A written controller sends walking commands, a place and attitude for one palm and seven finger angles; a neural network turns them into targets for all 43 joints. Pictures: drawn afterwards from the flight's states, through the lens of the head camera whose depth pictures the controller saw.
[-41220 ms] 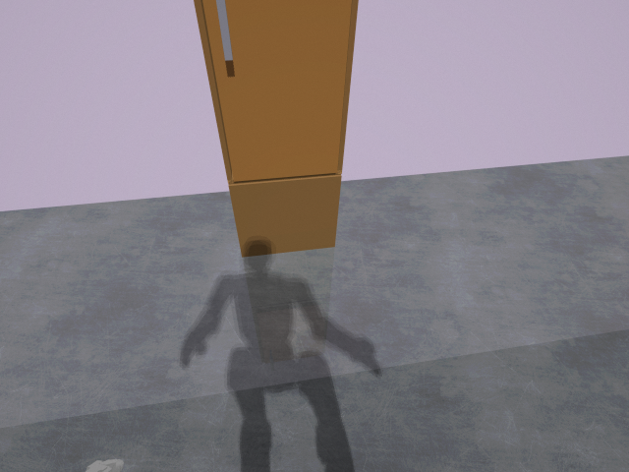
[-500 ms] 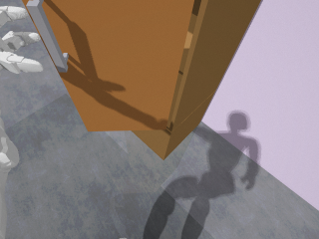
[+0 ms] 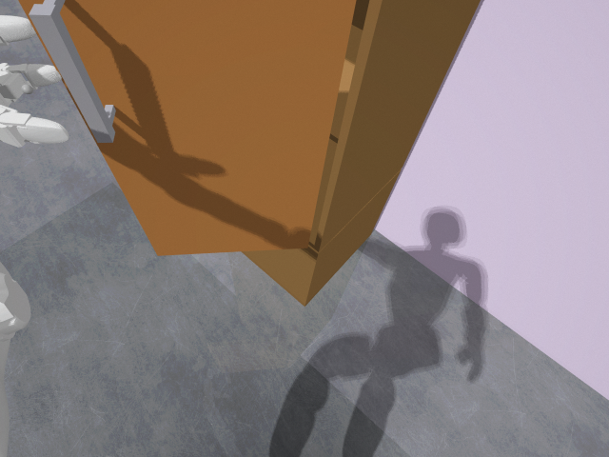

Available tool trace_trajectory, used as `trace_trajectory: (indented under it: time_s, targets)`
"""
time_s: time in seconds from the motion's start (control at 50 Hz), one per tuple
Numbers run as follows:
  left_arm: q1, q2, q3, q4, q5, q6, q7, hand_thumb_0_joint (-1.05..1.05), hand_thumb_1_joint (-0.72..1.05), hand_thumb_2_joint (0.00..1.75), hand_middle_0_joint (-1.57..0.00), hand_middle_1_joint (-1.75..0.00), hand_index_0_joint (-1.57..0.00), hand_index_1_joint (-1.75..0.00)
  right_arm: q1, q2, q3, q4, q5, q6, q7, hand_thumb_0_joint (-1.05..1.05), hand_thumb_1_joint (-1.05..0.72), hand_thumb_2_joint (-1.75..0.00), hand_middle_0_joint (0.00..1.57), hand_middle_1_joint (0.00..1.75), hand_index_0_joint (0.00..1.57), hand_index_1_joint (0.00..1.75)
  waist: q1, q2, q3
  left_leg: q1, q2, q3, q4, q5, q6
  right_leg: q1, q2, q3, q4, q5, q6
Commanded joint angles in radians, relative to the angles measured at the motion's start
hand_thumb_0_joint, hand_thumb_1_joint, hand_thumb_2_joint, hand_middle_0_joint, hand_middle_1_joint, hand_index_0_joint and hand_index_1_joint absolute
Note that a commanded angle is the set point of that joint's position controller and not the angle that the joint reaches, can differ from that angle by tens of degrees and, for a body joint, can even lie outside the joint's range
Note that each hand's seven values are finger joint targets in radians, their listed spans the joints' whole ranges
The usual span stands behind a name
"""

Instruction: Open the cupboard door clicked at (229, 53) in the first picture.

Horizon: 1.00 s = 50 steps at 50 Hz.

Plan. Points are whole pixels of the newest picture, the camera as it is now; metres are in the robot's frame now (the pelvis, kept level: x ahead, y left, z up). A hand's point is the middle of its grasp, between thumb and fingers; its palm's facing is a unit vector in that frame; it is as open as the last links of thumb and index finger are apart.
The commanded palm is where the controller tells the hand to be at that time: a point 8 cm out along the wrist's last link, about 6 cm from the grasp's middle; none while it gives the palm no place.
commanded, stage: slide the fingers in behind the handle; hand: left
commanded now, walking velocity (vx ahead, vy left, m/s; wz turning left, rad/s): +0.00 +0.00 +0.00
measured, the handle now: (83, 73) +0.54 +0.22 +0.17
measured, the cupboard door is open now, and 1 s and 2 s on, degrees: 47 46 45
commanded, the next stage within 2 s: close the thumb around the handle in 1.36 s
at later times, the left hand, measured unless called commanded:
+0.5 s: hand (48, 96) +0.49 +0.24 +0.18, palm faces +0.02 -1.00 +0.00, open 14.0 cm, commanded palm +0.49 +0.27 +0.17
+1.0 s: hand (80, 94) +0.50 +0.21 +0.17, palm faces +0.05 -1.00 +0.02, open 14.0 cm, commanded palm +0.49 +0.25 +0.17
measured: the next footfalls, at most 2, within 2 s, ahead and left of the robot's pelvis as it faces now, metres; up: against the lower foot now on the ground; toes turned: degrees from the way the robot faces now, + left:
none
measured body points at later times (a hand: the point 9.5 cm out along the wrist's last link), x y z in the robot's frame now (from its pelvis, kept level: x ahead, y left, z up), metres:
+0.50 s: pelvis -0.01 +0.00 +0.00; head +0.08 +0.02 +0.44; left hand +0.49 +0.30 +0.18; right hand +0.00 -0.28 -0.11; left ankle -0.01 +0.08 -0.72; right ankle -0.04 -0.11 -0.72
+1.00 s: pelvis -0.01 -0.01 +0.00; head +0.07 +0.01 +0.44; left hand +0.49 +0.27 +0.17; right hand -0.03 -0.28 -0.11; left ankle -0.01 +0.08 -0.72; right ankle -0.04 -0.11 -0.72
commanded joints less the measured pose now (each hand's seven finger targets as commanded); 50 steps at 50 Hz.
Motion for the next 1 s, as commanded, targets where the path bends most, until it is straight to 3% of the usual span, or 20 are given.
trace_trajectory:
  time_s: [0.0,0.04,0.12,0.18,0.2,0.26,0.28,0.3,0.34,0.38,0.42,0.46,0.5,0.58,0.66,0.74,0.84,0.88,0.94,0.98]
  targets:
    - [-0.43,0.265,0.009,-0.248,-0.015,-0.071,0.019,0.0,-0.5,0.3,-0.3,-1.2,-0.3,-1.2,0.117,-0.193,-0.069,-0.067,-0.004,-0.019,-0.004,0.0,-0.9,-0.9,0.2,0.3,0.2,0.3,0.023,0.173,-0.402,0.467,0.015,-0.111,-0.008,0.538,-0.015,-0.003,0.007,0.025,-0.024,0.395,0.008]
    - [-0.43,0.275,0.027,-0.246,-0.026,-0.07,0.017,0.0,-0.5,0.3,-0.3,-1.2,-0.3,-1.2,0.117,-0.196,-0.072,-0.068,-0.004,-0.021,-0.003,0.0,-0.9,-0.9,0.2,0.3,0.2,0.3,0.028,0.13,-0.406,0.45,0.014,-0.113,-0.011,0.522,-0.011,0.023,0.008,0.026,-0.022,0.402,0.008]
    - [-0.47,0.216,-0.028,-0.233,-0.026,-0.065,0.02,0.0,-0.5,0.3,-0.3,-1.2,-0.3,-1.2,0.096,-0.19,-0.066,-0.067,0.003,-0.025,-0.008,0.0,-0.9,-0.9,0.2,0.3,0.2,0.3,0.006,0.151,-0.348,0.444,0.014,-0.115,-0.014,0.472,-0.011,-0.025,0.003,0.026,-0.028,0.36,0.009]
    - [-0.51,0.176,-0.042,-0.265,-0.036,-0.077,0.037,0.0,-0.5,0.3,-0.3,-1.2,-0.3,-1.2,0.091,-0.188,-0.065,-0.062,-0.001,-0.036,-0.008,0.0,-0.9,-0.9,0.2,0.3,0.2,0.3,-0.001,0.167,-0.394,0.503,0.019,-0.132,-0.008,0.51,-0.017,-0.045,0.003,0.024,-0.023,0.353,0.007]
    - [-0.514,0.177,-0.04,-0.243,-0.038,-0.076,0.041,0.0,-0.5,0.3,-0.3,-1.2,-0.3,-1.2,0.092,-0.189,-0.065,-0.055,0.0,-0.037,-0.009,0.0,-0.9,-0.9,0.2,0.3,0.2,0.3,-0.004,0.139,-0.376,0.486,0.019,-0.136,-0.007,0.501,-0.018,-0.045,0.002,0.023,-0.021,0.349,0.006]
    - [-0.529,0.118,-0.077,-0.213,-0.04,-0.071,0.055,0.0,-0.5,0.3,-0.3,-1.2,-0.3,-1.2,0.09,-0.186,-0.061,-0.048,-0.002,-0.047,-0.008,0.0,-0.9,-0.9,0.2,0.3,0.2,0.3,-0.017,0.144,-0.353,0.474,0.016,-0.135,-0.004,0.476,-0.015,-0.064,-0.002,0.021,-0.021,0.33,0.004]
    - [-0.533,0.162,-0.049,-0.198,-0.033,-0.068,0.062,0.0,-0.5,0.3,-0.3,-1.2,-0.3,-1.2,0.089,-0.191,-0.06,-0.043,-0.002,-0.047,-0.01,0.0,-0.9,-0.9,0.2,0.3,0.2,0.3,-0.012,0.114,-0.351,0.449,0.016,-0.135,-0.007,0.452,-0.014,-0.051,-0.002,0.025,-0.021,0.331,0.008]
    - [-0.555,0.149,-0.069,-0.199,-0.028,-0.068,0.067,0.0,-0.5,0.3,-0.3,-1.2,-0.3,-1.2,0.088,-0.191,-0.059,-0.044,-0.002,-0.049,-0.011,0.0,-0.9,-0.9,0.2,0.3,0.2,0.3,-0.02,0.116,-0.35,0.44,0.013,-0.138,-0.01,0.438,-0.015,-0.051,-0.004,0.027,-0.02,0.325,0.008]
    - [-0.571,0.084,-0.113,-0.218,-0.026,-0.073,0.07,0.0,-0.5,0.3,-0.3,-1.2,-0.3,-1.2,0.088,-0.184,-0.062,-0.038,-0.004,-0.059,-0.007,0.0,-0.9,-0.9,0.2,0.3,0.2,0.3,-0.023,0.168,-0.371,0.483,0.015,-0.144,-0.006,0.459,-0.022,-0.077,-0.004,0.022,-0.017,0.316,0.005]
    - [-0.561,0.105,-0.082,-0.265,-0.029,-0.091,0.076,0.0,-0.5,0.3,-0.3,-1.2,-0.3,-1.2,0.095,-0.184,-0.066,-0.035,-0.009,-0.062,-0.003,0.0,-0.9,-0.9,0.2,0.3,0.2,0.3,-0.001,0.183,-0.451,0.544,0.021,-0.157,0.01,0.561,-0.03,-0.065,-0.002,0.02,-0.003,0.347,0.004]
    - [-0.57,0.01,-0.15,-0.257,-0.037,-0.087,0.074,0.0,-0.5,0.3,-0.3,-1.2,-0.3,-1.2,0.085,-0.175,-0.065,-0.03,-0.007,-0.064,0.001,0.0,-0.9,-0.9,0.2,0.3,0.2,0.3,-0.021,0.177,-0.408,0.547,0.024,-0.16,0.006,0.526,-0.033,-0.101,0.001,0.014,-0.013,0.314,0.005]
    - [-0.593,-0.009,-0.15,-0.244,-0.056,-0.084,0.083,0.0,-0.5,0.3,-0.3,-1.2,-0.3,-1.2,0.092,-0.178,-0.065,-0.02,-0.008,-0.068,-0.002,0.0,-0.9,-0.9,0.2,0.3,0.2,0.3,-0.033,0.137,-0.37,0.516,0.021,-0.159,-0.004,0.479,-0.023,-0.094,0.0,0.011,-0.021,0.297,0.002]
    - [-0.585,0.066,-0.09,-0.212,-0.048,-0.068,0.101,0.0,-0.5,0.3,-0.3,-1.2,-0.3,-1.2,0.093,-0.187,-0.062,-0.018,-0.008,-0.07,-0.002,0.0,-0.9,-0.9,0.2,0.3,0.2,0.3,-0.017,0.123,-0.367,0.475,0.017,-0.153,-0.014,0.442,-0.022,-0.07,-0.001,0.018,-0.019,0.3,0.003]
    - [-0.6,0.1,-0.083,-0.223,-0.003,-0.083,0.144,0.0,-0.5,0.3,-0.3,-1.2,-0.3,-1.2,0.102,-0.182,-0.06,-0.019,-0.014,-0.079,0.005,0.0,-0.9,-0.9,0.2,0.3,0.2,0.3,-0.012,0.125,-0.38,0.436,0.007,-0.143,-0.009,0.42,-0.016,-0.044,-0.004,0.024,-0.012,0.305,0.006]
    - [-0.572,0.063,-0.108,-0.195,-0.01,-0.09,0.135,0.0,-0.5,0.3,-0.3,-1.2,-0.3,-1.2,0.112,-0.181,-0.062,-0.023,-0.011,-0.081,0.006,0.0,-0.9,-0.9,0.2,0.3,0.2,0.3,-0.021,0.093,-0.377,0.415,0.004,-0.133,-0.009,0.394,-0.009,-0.019,-0.002,0.027,-0.017,0.31,0.005]
    - [-0.607,0.022,-0.137,-0.208,-0.019,-0.086,0.12,0.0,-0.5,0.3,-0.3,-1.2,-0.3,-1.2,0.109,-0.178,-0.062,-0.015,-0.01,-0.091,0.007,0.0,-0.9,-0.9,0.2,0.3,0.2,0.3,-0.028,0.145,-0.372,0.444,0.006,-0.136,-0.014,0.362,-0.013,-0.058,-0.001,0.028,-0.025,0.278,0.004]
    - [-0.612,0.024,-0.122,-0.227,-0.028,-0.088,0.134,0.0,-0.5,0.3,-0.3,-1.2,-0.3,-1.2,0.112,-0.176,-0.062,-0.011,-0.012,-0.098,0.009,0.0,-0.9,-0.9,0.2,0.3,0.2,0.3,-0.022,0.146,-0.365,0.436,0.005,-0.134,-0.019,0.362,-0.012,-0.05,0.001,0.027,-0.027,0.279,0.003]
    - [-0.589,0.056,-0.092,-0.222,-0.023,-0.09,0.15,0.0,-0.5,0.3,-0.3,-1.2,-0.3,-1.2,0.115,-0.178,-0.062,-0.015,-0.013,-0.099,0.012,0.0,-0.9,-0.9,0.2,0.3,0.2,0.3,-0.013,0.119,-0.384,0.42,0.001,-0.128,-0.015,0.372,-0.008,-0.023,0.001,0.033,-0.024,0.3,0.005]
    - [-0.598,0.004,-0.137,-0.221,-0.011,-0.09,0.161,0.0,-0.5,0.3,-0.3,-1.2,-0.3,-1.2,0.109,-0.173,-0.064,-0.013,-0.01,-0.103,0.015,0.0,-0.9,-0.9,0.2,0.3,0.2,0.3,-0.023,0.128,-0.346,0.411,0.002,-0.127,-0.019,0.339,-0.009,-0.046,0.0,0.03,-0.026,0.276,0.006]
    - [-0.607,0.035,-0.116,-0.218,-0.009,-0.093,0.168,0.0,-0.5,0.3,-0.3,-1.2,-0.3,-1.2,0.116,-0.179,-0.065,-0.009,-0.012,-0.103,0.015,0.0,-0.9,-0.9,0.2,0.3,0.2,0.3,-0.025,0.109,-0.371,0.413,0.001,-0.127,-0.018,0.348,-0.007,-0.032,-0.001,0.035,-0.026,0.287,0.008]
